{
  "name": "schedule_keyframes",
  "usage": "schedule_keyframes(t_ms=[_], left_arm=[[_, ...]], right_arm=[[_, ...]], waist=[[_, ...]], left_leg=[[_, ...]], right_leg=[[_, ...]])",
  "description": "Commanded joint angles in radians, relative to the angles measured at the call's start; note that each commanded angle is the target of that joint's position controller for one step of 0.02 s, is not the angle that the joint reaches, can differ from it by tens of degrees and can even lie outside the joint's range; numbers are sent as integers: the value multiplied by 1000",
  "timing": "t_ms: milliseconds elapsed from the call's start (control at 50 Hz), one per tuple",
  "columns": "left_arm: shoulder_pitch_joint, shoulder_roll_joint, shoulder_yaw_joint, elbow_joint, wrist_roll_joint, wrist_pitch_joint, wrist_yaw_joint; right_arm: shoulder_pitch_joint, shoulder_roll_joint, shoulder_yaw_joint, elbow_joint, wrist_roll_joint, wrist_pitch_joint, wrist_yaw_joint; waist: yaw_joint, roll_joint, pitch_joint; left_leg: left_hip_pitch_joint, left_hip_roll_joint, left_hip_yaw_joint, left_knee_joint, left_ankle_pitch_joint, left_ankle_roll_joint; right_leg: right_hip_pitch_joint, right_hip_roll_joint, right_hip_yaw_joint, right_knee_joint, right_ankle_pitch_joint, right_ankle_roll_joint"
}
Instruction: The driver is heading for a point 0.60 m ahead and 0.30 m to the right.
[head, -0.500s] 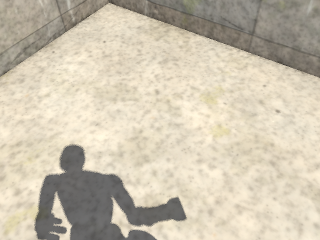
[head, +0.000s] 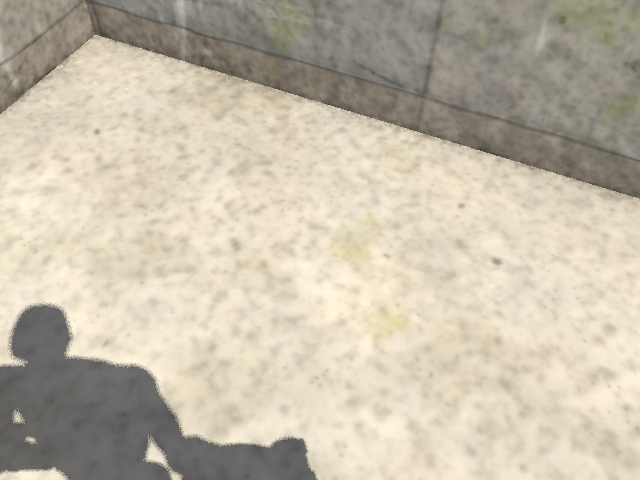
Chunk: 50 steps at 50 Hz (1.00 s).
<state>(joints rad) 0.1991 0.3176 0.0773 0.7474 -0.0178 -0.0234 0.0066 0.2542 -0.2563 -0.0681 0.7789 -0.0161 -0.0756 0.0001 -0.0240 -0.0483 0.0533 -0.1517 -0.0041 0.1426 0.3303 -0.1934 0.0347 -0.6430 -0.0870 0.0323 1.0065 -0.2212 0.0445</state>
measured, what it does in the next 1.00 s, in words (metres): walks ahead, turning right: right foot, then left foot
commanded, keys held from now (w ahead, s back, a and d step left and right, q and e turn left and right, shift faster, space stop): e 1.00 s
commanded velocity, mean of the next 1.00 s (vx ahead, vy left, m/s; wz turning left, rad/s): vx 0.06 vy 0.00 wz -0.56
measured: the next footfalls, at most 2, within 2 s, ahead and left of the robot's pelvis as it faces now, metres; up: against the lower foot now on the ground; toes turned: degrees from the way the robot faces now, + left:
right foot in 0.20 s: +0.21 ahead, -0.13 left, +0.00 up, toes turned -8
left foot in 0.64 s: +0.24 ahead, +0.09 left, +0.00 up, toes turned -28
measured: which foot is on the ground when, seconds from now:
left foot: down 0.00-0.20, up 0.22-0.62, down 0.64-1.00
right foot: up 0.00-0.18, down 0.20-0.64, up 0.66-1.00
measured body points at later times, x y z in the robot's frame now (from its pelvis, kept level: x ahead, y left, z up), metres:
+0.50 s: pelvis +0.11 -0.03 -0.01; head +0.16 -0.06 +0.44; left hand +0.34 +0.20 -0.09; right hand +0.21 -0.34 -0.12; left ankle +0.20 +0.13 -0.70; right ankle +0.18 -0.13 -0.75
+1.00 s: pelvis +0.13 +0.00 -0.01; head +0.16 -0.02 +0.44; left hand +0.42 +0.13 -0.10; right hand +0.08 -0.31 -0.11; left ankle +0.20 +0.11 -0.75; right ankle +0.05 -0.11 -0.71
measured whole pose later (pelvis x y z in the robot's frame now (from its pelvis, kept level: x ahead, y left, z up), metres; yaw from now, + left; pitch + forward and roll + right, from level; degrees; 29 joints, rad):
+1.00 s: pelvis +0.13 +0.00 -0.01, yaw -36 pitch +1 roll +0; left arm 0.18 0.30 0.08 0.59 -0.02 0.08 0.00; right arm 0.15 -0.28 -0.07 0.72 0.00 0.02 -0.03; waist -0.02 -0.01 0.06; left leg -0.24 0.08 0.11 0.47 -0.24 -0.01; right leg -0.40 -0.03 0.00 0.80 -0.40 0.08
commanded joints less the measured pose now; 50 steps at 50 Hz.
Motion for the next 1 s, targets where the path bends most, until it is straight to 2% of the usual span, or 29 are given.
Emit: schedule_keyframes(t_ms=[20,60,120,160,180,200,220,240,260,280,300,320,340,380,460,500,560,620,640,660,680,700,720,740,760,820,860,920,1000], left_arm=[[31,-5,-8,-66,9,3,-20],[-13,5,-5,-95,11,5,-39],[-37,46,12,-135,14,18,-58],[4,72,29,-143,17,23,-62],[83,102,47,-125,19,20,-56],[146,190,77,-122,20,18,-33],[129,278,84,-151,31,19,-13],[125,241,62,-189,39,8,-23],[75,198,57,-198,34,1,-34],[24,160,48,-195,11,0,-31],[-17,127,38,-199,-1,9,-21],[-49,113,30,-206,3,17,-11],[-65,120,33,-217,16,23,-4],[-54,133,40,-221,27,27,8],[-47,149,50,-226,18,39,26],[-54,147,50,-231,19,47,26],[-49,143,51,-235,17,57,22],[-66,137,49,-241,2,70,23],[-47,118,44,-240,-2,72,25],[-23,74,33,-250,0,70,23],[-40,115,48,-272,-4,57,21],[-7,178,69,-245,12,51,18],[18,182,76,-215,7,55,15],[41,152,71,-191,7,66,18],[46,128,63,-187,7,74,18],[-29,82,41,-219,-11,79,11],[-75,69,32,-242,-9,78,8],[-88,52,18,-258,-1,78,-4],[-52,78,29,-253,-5,87,-18]], right_arm=[[-123,-145,-34,-78,5,-9,-27],[-105,-168,-40,-64,15,4,-34],[-107,-193,-52,-55,41,23,-34],[-123,-204,-58,-56,59,36,-37],[-115,-186,-55,-54,61,42,-38],[-49,-162,-47,-51,34,41,-34],[1,-80,-18,-84,-28,40,-25],[27,-111,-13,-72,-13,39,-12],[-42,-164,-24,-85,30,45,-9],[-93,-164,-26,-90,30,52,-17],[-123,-160,-27,-87,17,62,-30],[-127,-161,-29,-88,13,74,-36],[-118,-154,-29,-86,10,79,-36],[-103,-122,-20,-75,10,78,-38],[-128,-107,-12,-74,13,81,-38],[-141,-114,-14,-78,16,79,-33],[-144,-122,-19,-83,21,66,-23],[-78,-126,-29,-64,24,50,-8],[-46,-159,-42,-56,16,49,-8],[-41,-244,-59,-64,-6,55,-14],[-67,-266,-64,-69,-35,57,-14],[-139,-206,-48,-107,-32,53,-20],[-185,-161,-37,-119,-17,54,-28],[-203,-143,-31,-126,-1,57,-33],[-195,-134,-26,-127,10,59,-37],[-132,-146,-26,-119,2,77,-48],[-92,-172,-36,-112,-1,85,-51],[-102,-214,-51,-115,7,92,-42],[-111,-237,-61,-109,30,89,-26]], waist=[[39,135,-60],[22,129,-74],[26,132,-77],[58,128,-94],[95,91,-135],[106,-62,-189],[31,-303,-238],[58,-190,-447],[75,-95,-396],[57,-19,-286],[42,16,-219],[17,-8,-186],[4,-30,-176],[4,-45,-193],[24,-67,-204],[32,-90,-185],[43,-115,-169],[5,-119,-163],[-1,-78,-164],[28,132,-155],[35,363,-105],[51,265,-98],[68,200,-96],[71,170,-93],[57,169,-84],[9,195,-76],[-24,219,-95],[-31,239,-116],[-14,252,-123]], left_leg=[[-30,238,-20,-104,574,151],[14,257,-7,-80,563,145],[79,297,-9,5,545,123],[90,288,6,142,604,91],[64,240,34,294,599,57],[-62,154,62,531,377,-18],[-409,-21,36,889,-477,-105],[-447,-46,-218,1047,-555,-109],[-515,-22,-245,1064,-455,-93],[-540,17,-242,996,-368,-80],[-528,42,-246,920,-306,-79],[-464,47,-242,852,-265,-79],[-412,29,-227,803,-232,-83],[-368,5,-219,692,-211,-97],[-323,-12,-240,543,-154,-112],[-298,-20,-243,485,-142,-109],[-262,-30,-245,387,-155,-92],[-127,-38,-215,148,-59,-50],[-32,33,-256,62,-12,-19],[48,249,-467,-14,-9,75],[-36,387,-671,-74,131,214],[-54,391,-622,-50,190,229],[-56,328,-510,-22,210,181],[-29,273,-431,-3,208,145],[-8,264,-392,4,246,147],[61,236,-295,-3,287,165],[126,262,-282,3,311,179],[94,288,-231,9,341,183],[70,317,-200,48,360,166]], right_leg=[[110,-13,-17,-177,173,0],[134,-3,-29,-266,212,-15],[144,9,-43,-334,126,-55],[216,52,-85,-406,79,-96],[341,98,-105,-486,150,-127],[523,37,24,-532,584,-179],[755,-210,405,-493,1026,-361],[823,-298,597,-551,901,-477],[763,-264,544,-614,613,-460],[661,-205,464,-635,409,-385],[563,-163,412,-656,295,-334],[464,-124,365,-674,251,-305],[405,-94,340,-684,248,-290],[392,-73,320,-681,283,-286],[373,-56,358,-685,101,-271],[348,-44,391,-696,-9,-259],[364,-40,451,-684,-49,-248],[344,-4,468,-634,-24,-211],[282,40,433,-579,-91,-169],[132,146,280,-375,-269,-107],[16,247,119,-126,-394,-54],[21,184,149,54,-346,-23],[29,177,133,123,-285,-9],[16,170,116,179,-235,10],[-11,162,108,231,-204,26],[-36,127,34,146,-156,56],[-23,96,16,42,-167,68],[111,65,-33,-119,-201,54],[246,75,-84,-321,-155,8]])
